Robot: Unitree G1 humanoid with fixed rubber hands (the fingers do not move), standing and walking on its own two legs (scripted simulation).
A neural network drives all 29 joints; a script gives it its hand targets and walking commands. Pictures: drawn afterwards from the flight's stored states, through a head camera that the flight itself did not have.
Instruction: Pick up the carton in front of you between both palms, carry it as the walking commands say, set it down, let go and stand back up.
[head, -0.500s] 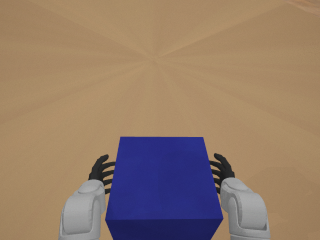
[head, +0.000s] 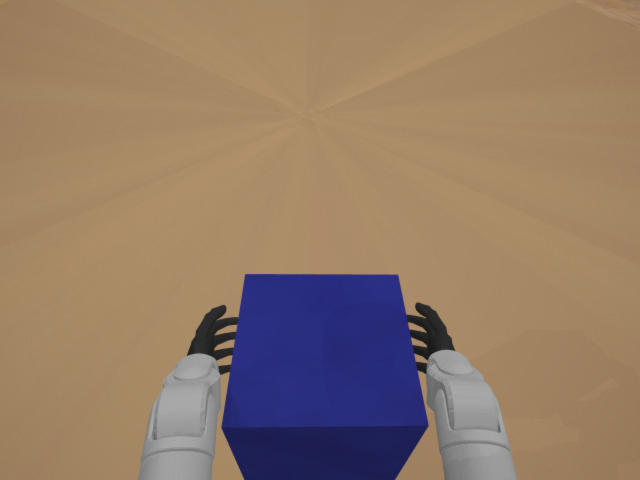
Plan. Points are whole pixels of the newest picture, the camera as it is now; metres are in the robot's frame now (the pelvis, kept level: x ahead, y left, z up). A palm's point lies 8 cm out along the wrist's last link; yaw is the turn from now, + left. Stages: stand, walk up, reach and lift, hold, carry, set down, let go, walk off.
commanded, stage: carry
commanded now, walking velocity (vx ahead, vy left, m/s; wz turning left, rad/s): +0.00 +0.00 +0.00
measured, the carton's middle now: (321, 384) +0.30 +0.00 -0.04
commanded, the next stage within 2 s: hold in 0.32 s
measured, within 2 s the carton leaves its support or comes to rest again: neither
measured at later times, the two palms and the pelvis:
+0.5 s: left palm (176, 397) +0.24 +0.17 +0.04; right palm (425, 371) +0.27 -0.13 +0.04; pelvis -0.02 -0.01 +0.01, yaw +6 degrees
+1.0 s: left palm (187, 405) +0.27 +0.18 -0.05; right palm (394, 364) +0.33 -0.11 -0.05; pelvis -0.06 -0.06 -0.03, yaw +12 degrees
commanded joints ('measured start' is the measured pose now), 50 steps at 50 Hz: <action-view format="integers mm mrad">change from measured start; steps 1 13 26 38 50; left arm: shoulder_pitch -459 -414 -393 -820 -886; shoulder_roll -890 -856 -827 -790 -559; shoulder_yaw -539 -585 -546 -238 36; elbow -70 -154 -119 352 529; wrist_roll -224 -260 -226 -60 97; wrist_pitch -66 1 -77 -224 -456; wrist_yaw -206 -202 -182 -280 -266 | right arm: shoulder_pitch -453 -395 -338 -768 -790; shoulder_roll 895 862 805 945 733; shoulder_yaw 555 597 587 321 2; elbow -60 -148 -178 241 400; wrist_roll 229 257 238 126 -61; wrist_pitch -58 12 -30 -116 -373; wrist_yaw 215 205 184 198 82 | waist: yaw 1 2 -10 13 -19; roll -5 -5 20 -12 -17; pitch -236 -240 -154 -20 -232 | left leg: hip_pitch -85 -95 -46 -370 -772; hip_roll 125 127 -68 -85 -141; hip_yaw -92 -96 -263 -220 -189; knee -103 -91 -208 -123 200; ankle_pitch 264 277 503 -54 53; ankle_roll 10 12 -20 60 36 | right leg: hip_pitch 228 212 537 487 194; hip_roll -85 -85 218 176 190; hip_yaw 105 106 257 285 292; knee -30 -27 -103 -51 225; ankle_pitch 183 208 294 -184 60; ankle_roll -16 -13 -2 31 38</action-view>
